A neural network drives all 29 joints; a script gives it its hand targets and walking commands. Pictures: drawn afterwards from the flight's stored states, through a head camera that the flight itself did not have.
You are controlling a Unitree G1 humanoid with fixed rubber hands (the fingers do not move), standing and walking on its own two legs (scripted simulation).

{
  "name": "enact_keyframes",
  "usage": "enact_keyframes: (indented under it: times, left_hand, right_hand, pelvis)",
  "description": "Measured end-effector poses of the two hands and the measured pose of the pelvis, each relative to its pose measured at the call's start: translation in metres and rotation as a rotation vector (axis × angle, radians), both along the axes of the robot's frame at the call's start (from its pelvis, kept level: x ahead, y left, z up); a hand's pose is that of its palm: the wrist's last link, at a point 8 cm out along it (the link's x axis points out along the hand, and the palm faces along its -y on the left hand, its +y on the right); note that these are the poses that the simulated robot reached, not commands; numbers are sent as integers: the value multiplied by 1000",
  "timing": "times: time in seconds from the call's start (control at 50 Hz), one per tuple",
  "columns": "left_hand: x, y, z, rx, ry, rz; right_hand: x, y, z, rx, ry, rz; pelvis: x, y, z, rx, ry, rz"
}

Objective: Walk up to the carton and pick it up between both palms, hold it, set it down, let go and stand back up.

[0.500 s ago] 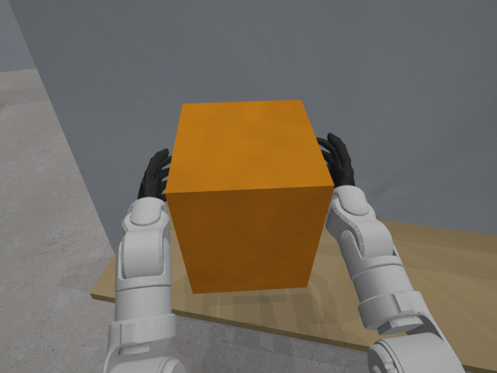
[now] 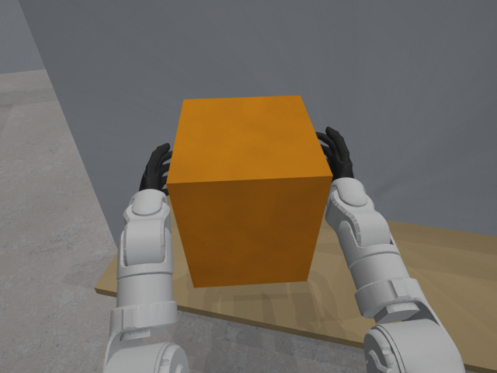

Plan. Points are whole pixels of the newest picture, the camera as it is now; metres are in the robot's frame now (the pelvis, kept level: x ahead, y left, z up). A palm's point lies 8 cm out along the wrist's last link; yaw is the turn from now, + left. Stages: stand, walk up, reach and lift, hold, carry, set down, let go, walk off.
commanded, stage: hold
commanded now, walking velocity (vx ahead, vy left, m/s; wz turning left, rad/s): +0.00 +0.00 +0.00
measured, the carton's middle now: (246, 192) +0.39 +0.01 +0.14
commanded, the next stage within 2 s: none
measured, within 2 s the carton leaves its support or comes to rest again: neither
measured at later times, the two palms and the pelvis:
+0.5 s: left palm (156, 198) +0.34 +0.15 +0.17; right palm (341, 183) +0.35 -0.14 +0.18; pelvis -0.01 -0.01 +0.00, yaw +0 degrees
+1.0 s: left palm (158, 197) +0.35 +0.15 +0.17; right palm (339, 182) +0.36 -0.14 +0.18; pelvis +0.00 +0.00 +0.00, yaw +0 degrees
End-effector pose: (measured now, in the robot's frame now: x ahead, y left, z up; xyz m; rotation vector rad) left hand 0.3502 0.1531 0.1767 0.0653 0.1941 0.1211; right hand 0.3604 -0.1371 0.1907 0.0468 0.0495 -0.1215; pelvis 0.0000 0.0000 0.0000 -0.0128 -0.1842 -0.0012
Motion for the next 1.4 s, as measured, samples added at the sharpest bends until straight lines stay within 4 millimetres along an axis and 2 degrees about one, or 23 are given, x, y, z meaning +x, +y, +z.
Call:
enact_keyframes:
  times: [0.1, 0.24, 0.42, 0.5, 0.66, 0.86, 1.2, 1.4]
  left_hand:
    - [2, -3, -3, -3, 11, -8]
    - [-1, -7, 1, 11, -18, -12]
    - [-8, -5, -6, -11, 1, -7]
    - [-5, -3, -7, -20, 18, -5]
    - [1, -1, 1, 0, -10, -2]
    - [1, -6, -8, 6, 7, -7]
    - [-2, 2, -10, -10, -8, 6]
    - [1, 0, -8, 5, 2, -1]
  right_hand:
    - [0, -3, -4, 4, 11, -9]
    - [-3, -7, 2, 0, -22, -8]
    - [-10, -6, -5, -11, -5, -11]
    - [-8, -4, -6, -6, 9, -13]
    - [0, -1, 4, -3, -22, 1]
    - [-2, -6, -10, 1, -10, -11]
    - [0, 3, -3, -13, -29, 5]
    - [0, 0, -8, -1, -24, -6]
  pelvis:
    - [-1, -2, 0, 2, 5, 0]
    - [-1, -4, 0, -1, -3, -3]
    - [-3, -7, 0, 1, -19, 3]
    - [-7, -7, -1, 4, -16, 1]
    - [-8, -6, 0, 4, 2, 1]
    - [-2, -4, 0, 2, 3, -3]
    - [2, -5, 0, 0, 4, 3]
    - [3, -1, 1, -2, 1, 7]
